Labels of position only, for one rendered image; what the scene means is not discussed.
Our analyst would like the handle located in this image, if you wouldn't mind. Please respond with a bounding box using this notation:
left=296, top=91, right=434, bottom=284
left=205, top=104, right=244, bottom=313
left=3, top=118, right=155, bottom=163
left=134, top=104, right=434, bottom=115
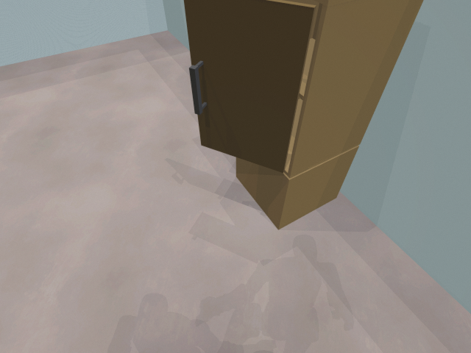
left=189, top=61, right=207, bottom=115

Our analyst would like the cupboard door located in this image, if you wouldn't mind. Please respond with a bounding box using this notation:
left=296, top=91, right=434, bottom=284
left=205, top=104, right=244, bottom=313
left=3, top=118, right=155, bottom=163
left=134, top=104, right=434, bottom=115
left=184, top=0, right=316, bottom=173

